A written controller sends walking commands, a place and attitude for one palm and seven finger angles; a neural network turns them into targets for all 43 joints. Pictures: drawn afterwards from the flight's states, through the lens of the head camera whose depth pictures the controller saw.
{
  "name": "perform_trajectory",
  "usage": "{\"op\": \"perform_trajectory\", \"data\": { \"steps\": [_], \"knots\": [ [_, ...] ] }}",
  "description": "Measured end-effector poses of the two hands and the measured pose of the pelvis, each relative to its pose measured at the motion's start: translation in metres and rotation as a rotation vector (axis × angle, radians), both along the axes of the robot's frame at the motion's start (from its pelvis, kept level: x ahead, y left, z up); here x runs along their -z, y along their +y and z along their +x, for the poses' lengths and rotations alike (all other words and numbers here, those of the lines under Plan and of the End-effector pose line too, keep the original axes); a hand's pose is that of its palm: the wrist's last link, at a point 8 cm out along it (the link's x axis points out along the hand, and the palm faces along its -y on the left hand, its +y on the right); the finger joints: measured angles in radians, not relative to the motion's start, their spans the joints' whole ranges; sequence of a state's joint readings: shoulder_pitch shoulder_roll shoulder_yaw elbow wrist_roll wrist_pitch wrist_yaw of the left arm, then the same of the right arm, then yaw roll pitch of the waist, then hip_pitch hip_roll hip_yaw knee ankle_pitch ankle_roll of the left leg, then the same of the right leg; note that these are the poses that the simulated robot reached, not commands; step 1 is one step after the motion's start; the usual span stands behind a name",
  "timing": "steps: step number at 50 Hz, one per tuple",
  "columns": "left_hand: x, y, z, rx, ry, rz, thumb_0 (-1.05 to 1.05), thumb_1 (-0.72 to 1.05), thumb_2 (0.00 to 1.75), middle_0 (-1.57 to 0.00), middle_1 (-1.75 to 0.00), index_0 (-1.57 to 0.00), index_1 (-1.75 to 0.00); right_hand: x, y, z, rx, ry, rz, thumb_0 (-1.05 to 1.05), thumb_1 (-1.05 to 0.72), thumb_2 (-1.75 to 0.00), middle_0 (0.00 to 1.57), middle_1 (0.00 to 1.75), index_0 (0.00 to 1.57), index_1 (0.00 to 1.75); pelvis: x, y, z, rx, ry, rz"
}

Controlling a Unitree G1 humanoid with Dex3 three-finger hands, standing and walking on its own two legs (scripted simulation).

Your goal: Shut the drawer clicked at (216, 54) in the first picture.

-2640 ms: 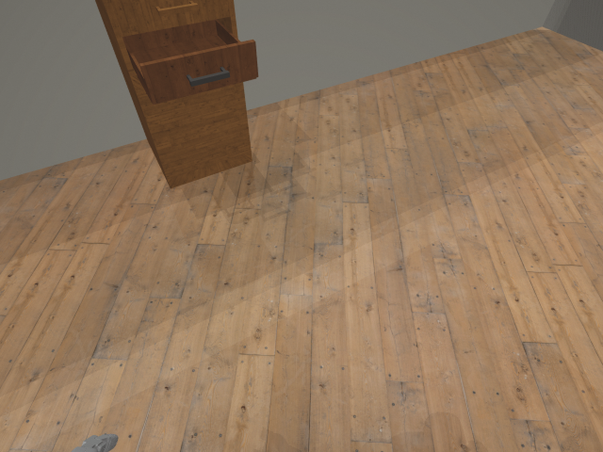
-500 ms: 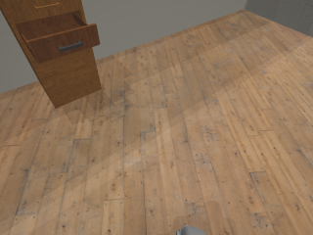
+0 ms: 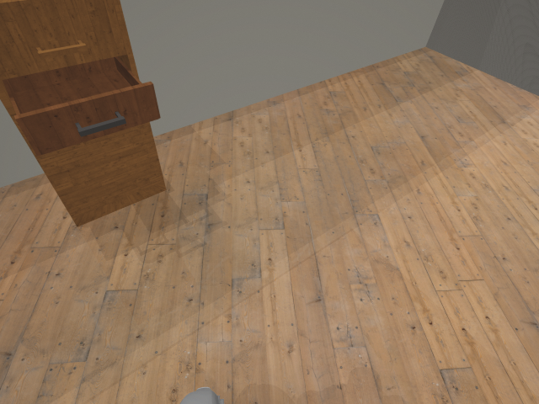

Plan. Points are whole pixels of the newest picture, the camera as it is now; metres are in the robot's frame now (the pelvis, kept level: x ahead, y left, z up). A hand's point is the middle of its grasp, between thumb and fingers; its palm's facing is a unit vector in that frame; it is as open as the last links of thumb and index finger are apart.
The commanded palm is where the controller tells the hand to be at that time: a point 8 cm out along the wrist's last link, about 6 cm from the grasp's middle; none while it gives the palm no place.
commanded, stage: walk to a spot facing it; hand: left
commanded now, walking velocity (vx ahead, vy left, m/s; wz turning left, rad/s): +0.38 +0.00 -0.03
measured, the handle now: (100, 123) +0.87 +0.57 -0.13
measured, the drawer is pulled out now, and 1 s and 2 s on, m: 0.24 0.24 0.24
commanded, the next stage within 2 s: turn to face it in 0.82 s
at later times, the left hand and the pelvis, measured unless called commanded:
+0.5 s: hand (181, 320) +0.30 +0.19 -0.16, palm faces -0.07 -0.98 -0.18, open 7.3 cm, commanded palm none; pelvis +0.22 +0.01 +0.00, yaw -4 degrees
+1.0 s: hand (209, 274) +0.42 +0.15 -0.19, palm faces +0.10 -0.98 -0.14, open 7.3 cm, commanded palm none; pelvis +0.45 -0.01 -0.01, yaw +2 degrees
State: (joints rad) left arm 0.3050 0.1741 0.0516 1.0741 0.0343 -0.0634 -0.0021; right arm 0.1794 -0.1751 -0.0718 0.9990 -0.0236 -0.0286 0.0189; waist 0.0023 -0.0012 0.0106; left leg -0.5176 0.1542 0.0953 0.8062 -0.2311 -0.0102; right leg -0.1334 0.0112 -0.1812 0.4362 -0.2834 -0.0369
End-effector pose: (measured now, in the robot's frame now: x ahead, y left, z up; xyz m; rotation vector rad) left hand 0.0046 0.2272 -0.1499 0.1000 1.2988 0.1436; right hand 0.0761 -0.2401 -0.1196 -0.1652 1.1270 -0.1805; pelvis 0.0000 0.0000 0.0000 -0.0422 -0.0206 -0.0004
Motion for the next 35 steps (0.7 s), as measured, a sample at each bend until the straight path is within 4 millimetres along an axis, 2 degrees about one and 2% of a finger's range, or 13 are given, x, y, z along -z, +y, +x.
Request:
{"op": "perform_trajectory", "data": {
  "steps": [3, 5, 7, 9, 11, 18, 23, 27, 29, 31, 33, 35],
  "knots": [
    [0.009, 0.009, 0.000, -0.047, 0.056, -0.022, 0.01, 0.93, 0.90, -0.20, -0.30, -0.21, -0.30, -0.005, 0.012, 0.053, -0.056, -0.043, -0.022, 0.01, -0.93, -0.90, 0.20, 0.30, 0.19, 0.30, 0.004, 0.012, 0.030, -0.010, -0.005, -0.007],
    [0.018, 0.017, 0.002, -0.065, 0.102, -0.034, 0.01, 0.92, 0.90, -0.20, -0.30, -0.21, -0.30, -0.002, 0.021, 0.082, -0.080, -0.075, -0.039, 0.01, -0.93, -0.90, 0.20, 0.30, 0.19, 0.30, 0.012, 0.023, 0.051, -0.008, -0.007, -0.010],
    [0.020, 0.024, 0.010, -0.063, 0.148, -0.037, 0.01, 0.92, 0.90, -0.20, -0.30, -0.20, -0.30, -0.001, 0.030, 0.097, -0.080, -0.085, -0.042, 0.01, -0.92, -0.90, 0.20, 0.30, 0.19, 0.30, 0.014, 0.029, 0.066, -0.001, -0.013, 0.006],
    [0.016, 0.031, 0.027, -0.053, 0.164, -0.032, 0.01, 0.92, 0.90, -0.20, -0.30, -0.20, -0.30, 0.000, 0.039, 0.098, -0.058, -0.059, -0.031, 0.00, -0.92, -0.90, 0.20, 0.30, 0.20, 0.30, 0.009, 0.033, 0.082, 0.008, -0.014, 0.017],
    [0.009, 0.037, 0.051, -0.042, 0.153, -0.026, 0.01, 0.91, 0.90, -0.20, -0.30, -0.20, -0.30, 0.001, 0.047, 0.092, -0.031, -0.007, -0.012, 0.00, -0.92, -0.90, 0.20, 0.30, 0.20, 0.30, 0.003, 0.035, 0.098, 0.015, -0.011, 0.025],
    [-0.011, 0.039, 0.160, 0.007, 0.055, -0.003, 0.01, 0.91, 0.90, -0.20, -0.30, -0.20, -0.30, 0.003, 0.043, 0.062, 0.089, 0.205, 0.008, 0.00, -0.95, -0.90, 0.20, 0.30, 0.20, 0.30, -0.010, 0.034, 0.157, 0.044, 0.008, 0.040],
    [-0.015, 0.021, 0.252, 0.083, -0.006, 0.011, 0.01, 0.91, 0.90, -0.20, -0.30, -0.20, -0.30, 0.011, 0.045, 0.047, 0.167, 0.345, 0.067, 0.00, -0.93, -0.90, 0.20, 0.30, 0.20, 0.30, -0.007, 0.019, 0.202, 0.065, 0.012, 0.051],
    [-0.013, -0.004, 0.333, 0.157, -0.073, 0.032, 0.01, 0.91, 0.90, -0.20, -0.30, -0.20, -0.30, 0.023, 0.041, 0.049, 0.224, 0.442, 0.120, 0.01, -0.92, -0.90, 0.20, 0.30, 0.20, 0.30, 0.004, -0.003, 0.244, 0.083, 0.011, 0.056],
    [-0.006, -0.016, 0.369, 0.172, -0.136, 0.048, 0.01, 0.91, 0.90, -0.20, -0.30, -0.20, -0.30, 0.034, 0.035, 0.057, 0.235, 0.486, 0.146, 0.01, -0.91, -0.90, 0.20, 0.30, 0.20, 0.30, 0.017, -0.017, 0.266, 0.078, 0.010, 0.067],
    [-0.006, -0.026, 0.391, 0.161, -0.176, 0.052, 0.00, 0.91, 0.90, -0.20, -0.30, -0.20, -0.30, 0.040, 0.026, 0.077, 0.228, 0.503, 0.157, 0.01, -0.91, -0.90, 0.20, 0.30, 0.20, 0.30, 0.019, -0.025, 0.281, 0.078, 0.001, 0.053],
    [-0.010, -0.034, 0.401, 0.148, -0.175, 0.047, 0.00, 0.91, 0.90, -0.20, -0.30, -0.20, -0.30, 0.040, 0.014, 0.112, 0.214, 0.467, 0.148, 0.01, -0.91, -0.90, 0.20, 0.30, 0.20, 0.30, 0.015, -0.031, 0.297, 0.074, -0.003, 0.043],
    [-0.013, -0.040, 0.406, 0.128, -0.154, 0.046, 0.00, 0.92, 0.90, -0.20, -0.30, -0.20, -0.30, 0.037, 0.002, 0.155, 0.196, 0.396, 0.130, 0.01, -0.91, -0.90, 0.20, 0.30, 0.20, 0.30, 0.008, -0.034, 0.314, 0.070, 0.000, 0.036]
  ]
}}
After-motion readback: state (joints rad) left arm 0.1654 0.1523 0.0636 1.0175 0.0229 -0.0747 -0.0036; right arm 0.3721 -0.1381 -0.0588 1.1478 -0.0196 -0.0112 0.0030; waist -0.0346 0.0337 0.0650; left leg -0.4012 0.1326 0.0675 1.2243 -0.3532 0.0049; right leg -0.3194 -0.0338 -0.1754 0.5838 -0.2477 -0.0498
